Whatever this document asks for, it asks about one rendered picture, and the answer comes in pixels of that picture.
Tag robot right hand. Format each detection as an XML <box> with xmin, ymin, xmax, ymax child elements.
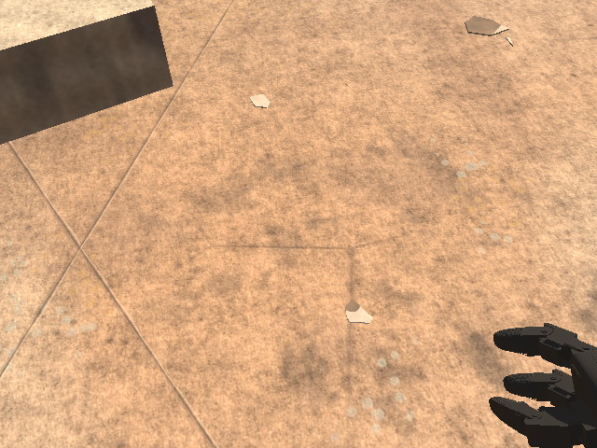
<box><xmin>489</xmin><ymin>323</ymin><xmax>597</xmax><ymax>448</ymax></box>

